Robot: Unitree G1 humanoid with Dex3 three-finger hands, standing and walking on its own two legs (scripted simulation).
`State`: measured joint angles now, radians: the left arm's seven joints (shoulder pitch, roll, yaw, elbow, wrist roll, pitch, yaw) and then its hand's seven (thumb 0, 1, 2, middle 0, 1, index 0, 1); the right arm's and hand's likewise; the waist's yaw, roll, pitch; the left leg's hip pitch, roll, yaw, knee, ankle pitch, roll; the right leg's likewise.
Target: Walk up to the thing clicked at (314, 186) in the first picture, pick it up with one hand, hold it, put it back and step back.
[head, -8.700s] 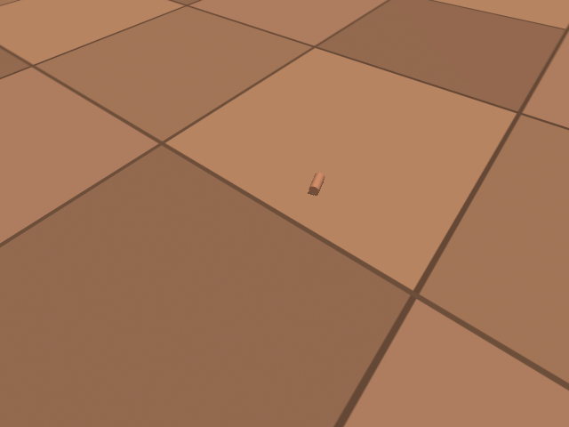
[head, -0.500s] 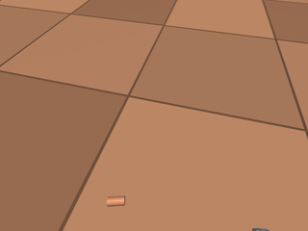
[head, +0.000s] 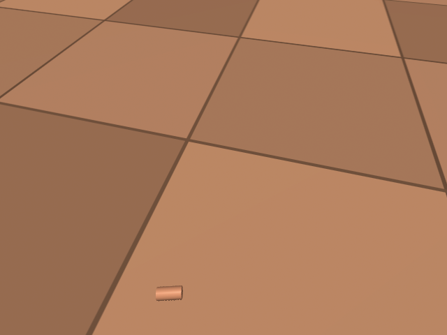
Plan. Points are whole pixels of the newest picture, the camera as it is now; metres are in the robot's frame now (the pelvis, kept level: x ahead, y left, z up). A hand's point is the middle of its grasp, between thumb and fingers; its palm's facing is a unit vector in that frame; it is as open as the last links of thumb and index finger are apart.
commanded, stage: stand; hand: left
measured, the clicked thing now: (169, 292) +0.38 +0.24 -0.76
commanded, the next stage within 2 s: none
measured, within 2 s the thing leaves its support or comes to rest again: neither
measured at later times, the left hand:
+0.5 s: hand out of the picture +0.07 +0.25 -0.16, palm faces -0.02 -0.94 -0.33, open 7.4 cm
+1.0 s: hand out of the picture +0.06 +0.25 -0.16, palm faces -0.03 -0.94 -0.34, open 7.4 cm
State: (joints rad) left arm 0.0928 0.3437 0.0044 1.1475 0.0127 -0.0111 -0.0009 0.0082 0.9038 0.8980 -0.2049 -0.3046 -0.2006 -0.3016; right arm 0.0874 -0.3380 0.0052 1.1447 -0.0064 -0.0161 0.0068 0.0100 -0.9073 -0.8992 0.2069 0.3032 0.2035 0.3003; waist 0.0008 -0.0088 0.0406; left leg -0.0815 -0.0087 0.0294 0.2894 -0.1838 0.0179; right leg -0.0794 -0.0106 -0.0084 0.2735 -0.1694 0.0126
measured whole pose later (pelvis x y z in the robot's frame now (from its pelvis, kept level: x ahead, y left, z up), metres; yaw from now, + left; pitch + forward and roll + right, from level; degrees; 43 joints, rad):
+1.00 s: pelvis +0.00 +0.00 +0.00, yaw +0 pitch -2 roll +0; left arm 0.12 0.35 -0.01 1.14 0.01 -0.01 0.00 0.01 0.90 0.90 -0.21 -0.30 -0.20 -0.30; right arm 0.12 -0.35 0.01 1.15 -0.01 -0.02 0.01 0.01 -0.91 -0.90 0.21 0.30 0.20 0.30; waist 0.00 -0.01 0.04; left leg -0.08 -0.01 0.03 0.29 -0.18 0.02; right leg -0.08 -0.02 -0.01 0.29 -0.17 0.01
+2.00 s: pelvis +0.00 +0.00 +0.00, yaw +0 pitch -2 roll +0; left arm 0.12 0.35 -0.01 1.13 0.01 -0.01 0.00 0.01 0.90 0.90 -0.21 -0.30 -0.20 -0.30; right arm 0.12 -0.35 0.01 1.13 -0.01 -0.02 0.00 0.01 -0.91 -0.90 0.21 0.30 0.20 0.30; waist 0.01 0.00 0.04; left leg -0.07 -0.01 0.02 0.29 -0.18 0.02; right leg -0.08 -0.01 -0.02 0.29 -0.18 0.01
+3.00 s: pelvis -0.03 +0.00 -0.09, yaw +0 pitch +16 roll -2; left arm 0.16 0.33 0.15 0.65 0.22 0.11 0.00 0.00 -0.47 0.95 -0.14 -1.01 -0.13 -1.01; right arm 0.21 -0.24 -0.03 0.61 0.01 -0.12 -0.02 0.01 -0.91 -0.90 0.21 0.30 0.20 0.30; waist -0.02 -0.02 -0.09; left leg -0.86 0.01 0.01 1.08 -0.50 0.02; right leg -0.84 0.00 -0.03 1.04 -0.48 0.00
